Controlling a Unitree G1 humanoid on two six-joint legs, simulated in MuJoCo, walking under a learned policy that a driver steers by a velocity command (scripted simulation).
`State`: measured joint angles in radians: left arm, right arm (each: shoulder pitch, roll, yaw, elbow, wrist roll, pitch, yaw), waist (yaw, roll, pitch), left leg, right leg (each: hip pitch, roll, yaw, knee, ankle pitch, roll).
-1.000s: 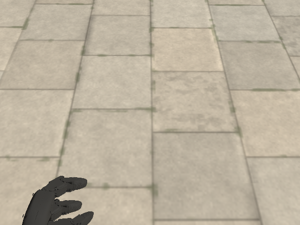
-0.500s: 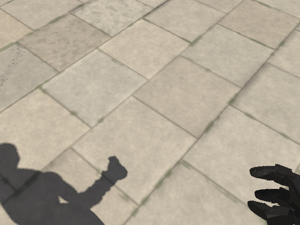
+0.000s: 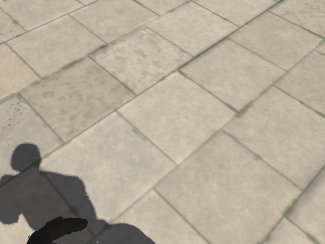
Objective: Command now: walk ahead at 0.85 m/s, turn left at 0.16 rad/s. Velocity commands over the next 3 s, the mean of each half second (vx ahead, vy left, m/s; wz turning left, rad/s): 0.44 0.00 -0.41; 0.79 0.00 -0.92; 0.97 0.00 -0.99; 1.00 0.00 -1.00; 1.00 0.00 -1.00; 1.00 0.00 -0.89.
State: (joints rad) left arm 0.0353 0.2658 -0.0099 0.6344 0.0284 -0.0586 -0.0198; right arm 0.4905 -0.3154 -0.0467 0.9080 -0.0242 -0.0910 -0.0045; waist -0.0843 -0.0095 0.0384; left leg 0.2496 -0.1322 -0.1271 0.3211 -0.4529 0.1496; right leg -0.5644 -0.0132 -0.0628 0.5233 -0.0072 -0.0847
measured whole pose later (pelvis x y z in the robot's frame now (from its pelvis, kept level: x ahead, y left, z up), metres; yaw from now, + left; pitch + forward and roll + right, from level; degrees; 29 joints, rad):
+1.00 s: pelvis +0.49 -0.19 +0.00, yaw -42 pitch +2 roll +2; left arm 0.09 0.34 0.06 0.60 0.02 0.03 -0.08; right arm 0.43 -0.34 -0.08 0.85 -0.04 -0.04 0.01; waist -0.05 0.02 -0.04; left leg 0.14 0.24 0.41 0.49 -0.47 -0.14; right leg -0.53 -0.06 -0.12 0.77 -0.33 -0.15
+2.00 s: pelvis +0.79 -1.01 +0.00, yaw -101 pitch -1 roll -1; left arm 0.27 0.34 0.06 0.77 0.02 0.01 -0.02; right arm 0.24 -0.23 -0.01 0.73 -0.04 -0.08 0.00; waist -0.01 -0.02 0.08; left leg -0.32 0.08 -0.05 1.41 -0.36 -0.03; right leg -0.38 0.22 -0.06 0.67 -0.28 -0.21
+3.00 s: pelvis +0.38 -1.78 +0.03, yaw -155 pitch +1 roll -1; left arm 0.45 0.31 0.05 0.84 0.01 -0.07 0.00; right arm 0.08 -0.25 0.01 0.60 -0.05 -0.05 0.02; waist 0.06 0.00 0.05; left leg -0.72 0.17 -0.05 0.90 -0.16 -0.05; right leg -0.04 0.23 0.11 0.34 -0.30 -0.19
